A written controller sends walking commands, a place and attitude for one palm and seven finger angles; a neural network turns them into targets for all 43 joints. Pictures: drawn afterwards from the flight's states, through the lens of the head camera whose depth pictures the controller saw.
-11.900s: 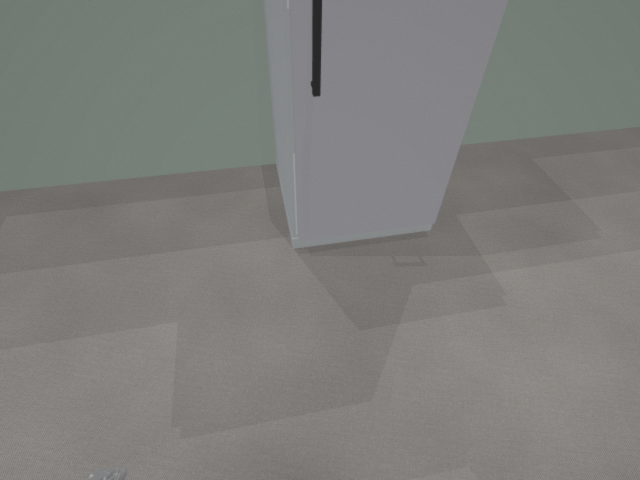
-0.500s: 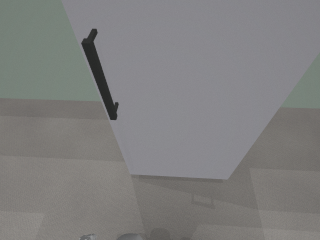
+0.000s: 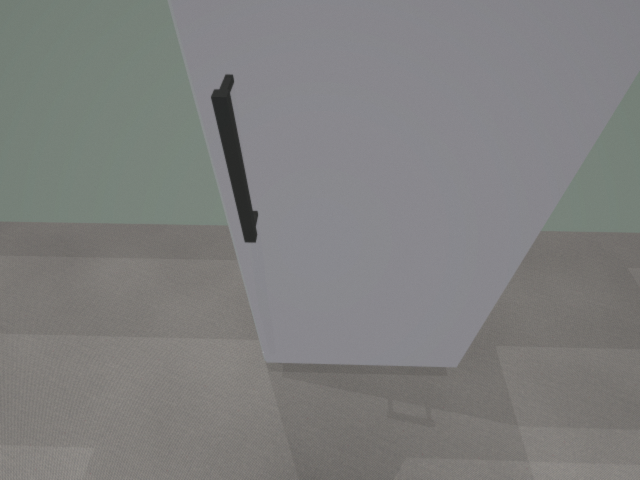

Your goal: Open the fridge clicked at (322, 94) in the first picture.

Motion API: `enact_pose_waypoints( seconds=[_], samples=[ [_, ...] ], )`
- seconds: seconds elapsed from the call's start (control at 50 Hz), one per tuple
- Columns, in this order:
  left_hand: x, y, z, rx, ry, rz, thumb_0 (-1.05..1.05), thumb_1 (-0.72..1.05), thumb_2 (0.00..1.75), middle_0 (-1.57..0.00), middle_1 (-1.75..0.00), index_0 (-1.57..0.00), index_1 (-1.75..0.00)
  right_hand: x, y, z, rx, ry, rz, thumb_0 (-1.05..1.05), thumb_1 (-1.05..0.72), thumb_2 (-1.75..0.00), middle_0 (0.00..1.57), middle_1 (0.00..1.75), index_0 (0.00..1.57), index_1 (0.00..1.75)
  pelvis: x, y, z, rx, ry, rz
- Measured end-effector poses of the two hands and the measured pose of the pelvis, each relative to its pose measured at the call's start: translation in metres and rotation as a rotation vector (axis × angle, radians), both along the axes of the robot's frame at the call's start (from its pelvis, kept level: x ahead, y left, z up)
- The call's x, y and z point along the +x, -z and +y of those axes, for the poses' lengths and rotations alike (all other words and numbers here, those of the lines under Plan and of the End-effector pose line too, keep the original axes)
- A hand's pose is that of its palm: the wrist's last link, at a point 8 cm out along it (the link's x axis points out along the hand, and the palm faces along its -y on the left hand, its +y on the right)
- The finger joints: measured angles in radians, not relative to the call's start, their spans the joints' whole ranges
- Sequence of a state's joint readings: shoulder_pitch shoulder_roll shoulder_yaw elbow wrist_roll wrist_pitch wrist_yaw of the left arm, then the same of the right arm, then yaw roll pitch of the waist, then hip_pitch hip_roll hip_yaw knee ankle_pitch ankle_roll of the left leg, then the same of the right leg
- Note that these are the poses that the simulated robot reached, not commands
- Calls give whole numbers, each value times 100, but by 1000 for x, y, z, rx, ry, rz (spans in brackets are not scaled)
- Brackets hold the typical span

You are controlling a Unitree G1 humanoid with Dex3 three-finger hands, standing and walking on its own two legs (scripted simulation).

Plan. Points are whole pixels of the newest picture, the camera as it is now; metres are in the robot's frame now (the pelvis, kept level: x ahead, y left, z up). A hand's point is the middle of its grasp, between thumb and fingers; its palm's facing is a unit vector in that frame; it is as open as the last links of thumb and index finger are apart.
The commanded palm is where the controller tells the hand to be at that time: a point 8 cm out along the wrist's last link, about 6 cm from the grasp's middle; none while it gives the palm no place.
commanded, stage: come to a stop and stand still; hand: left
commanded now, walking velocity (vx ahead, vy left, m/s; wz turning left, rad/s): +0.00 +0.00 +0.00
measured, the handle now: (240, 169) +0.52 +0.16 +0.10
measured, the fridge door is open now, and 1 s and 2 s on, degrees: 0 0 0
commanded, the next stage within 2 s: look again from close up in 1.14 s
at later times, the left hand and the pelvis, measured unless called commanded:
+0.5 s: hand out of the picture -0.02 +0.15 -0.18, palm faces +0.03 -0.99 -0.16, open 7.4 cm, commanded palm none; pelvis -0.01 -0.01 +0.00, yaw +0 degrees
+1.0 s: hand out of the picture +0.03 +0.18 -0.18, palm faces +0.01 -0.98 -0.22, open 7.4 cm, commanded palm none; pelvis +0.01 +0.00 +0.00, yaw +0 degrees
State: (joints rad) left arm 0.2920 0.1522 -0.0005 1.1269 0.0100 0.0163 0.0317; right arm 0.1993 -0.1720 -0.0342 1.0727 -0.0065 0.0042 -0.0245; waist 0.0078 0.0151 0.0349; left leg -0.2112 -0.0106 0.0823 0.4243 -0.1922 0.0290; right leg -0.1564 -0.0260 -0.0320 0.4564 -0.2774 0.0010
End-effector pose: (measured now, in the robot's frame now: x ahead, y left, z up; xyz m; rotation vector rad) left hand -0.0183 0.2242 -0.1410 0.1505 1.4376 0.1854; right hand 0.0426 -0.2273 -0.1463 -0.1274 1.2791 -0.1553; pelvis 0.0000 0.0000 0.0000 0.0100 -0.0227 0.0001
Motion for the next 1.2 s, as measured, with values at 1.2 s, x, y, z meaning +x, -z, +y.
enact_pose_waypoints(
  seconds=[1.2],
  samples=[
    [45,5,7,-4,54,-107,1,91,90,-20,-30,-20,-30,2,-5,-3,-27,-49,17,0,-91,-90,20,30,20,30,15,2,1,-7,4,-1]
  ],
)
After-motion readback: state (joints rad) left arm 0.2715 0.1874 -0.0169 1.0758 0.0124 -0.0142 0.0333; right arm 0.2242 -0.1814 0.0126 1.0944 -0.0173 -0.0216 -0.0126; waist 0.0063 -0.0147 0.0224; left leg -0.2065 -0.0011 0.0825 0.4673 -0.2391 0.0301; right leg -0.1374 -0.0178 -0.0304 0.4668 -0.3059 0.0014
